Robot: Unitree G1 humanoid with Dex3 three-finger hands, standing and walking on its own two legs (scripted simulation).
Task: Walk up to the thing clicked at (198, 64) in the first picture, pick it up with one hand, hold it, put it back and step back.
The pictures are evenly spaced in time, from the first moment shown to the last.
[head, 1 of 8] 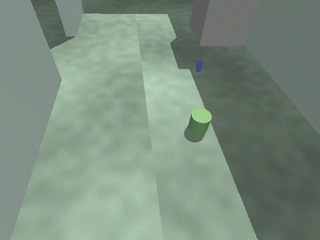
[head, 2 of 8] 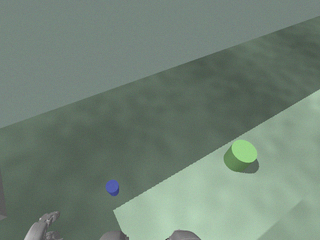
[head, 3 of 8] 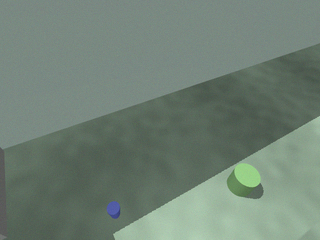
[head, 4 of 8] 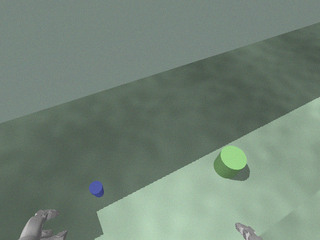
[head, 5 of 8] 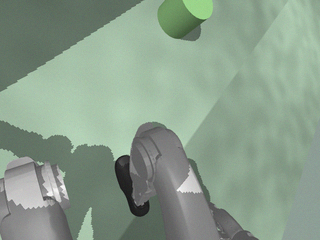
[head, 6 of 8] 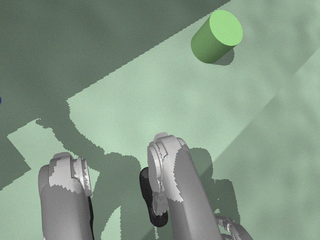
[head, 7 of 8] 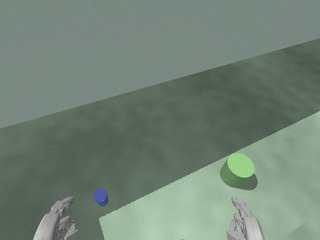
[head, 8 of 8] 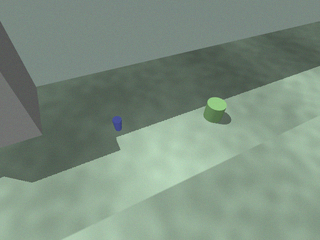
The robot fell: no
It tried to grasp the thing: yes
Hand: left
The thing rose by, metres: 0.64
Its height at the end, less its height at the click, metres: +0.00
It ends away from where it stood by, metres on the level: 0.02
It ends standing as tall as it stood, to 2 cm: yes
